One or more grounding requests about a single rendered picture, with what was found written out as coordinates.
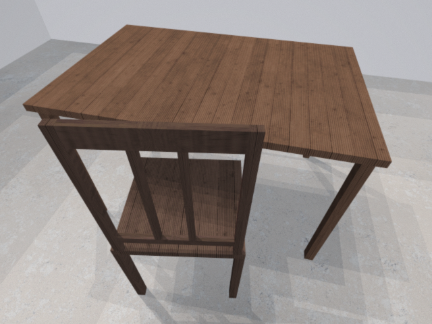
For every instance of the chair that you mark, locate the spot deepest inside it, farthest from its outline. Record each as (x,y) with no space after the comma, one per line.
(175,207)

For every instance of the table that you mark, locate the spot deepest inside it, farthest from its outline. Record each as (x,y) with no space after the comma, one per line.
(311,98)

